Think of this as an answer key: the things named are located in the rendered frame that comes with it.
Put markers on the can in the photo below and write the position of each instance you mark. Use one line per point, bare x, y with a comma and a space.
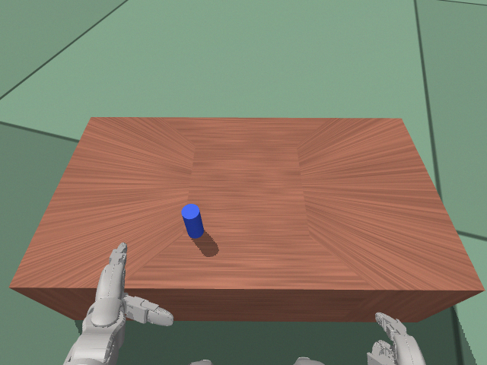
192, 219

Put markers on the left robot hand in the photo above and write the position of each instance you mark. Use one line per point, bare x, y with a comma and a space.
112, 283

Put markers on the right robot hand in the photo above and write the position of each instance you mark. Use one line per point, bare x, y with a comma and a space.
405, 349

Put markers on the left robot arm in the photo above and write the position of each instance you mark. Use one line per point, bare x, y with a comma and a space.
103, 334

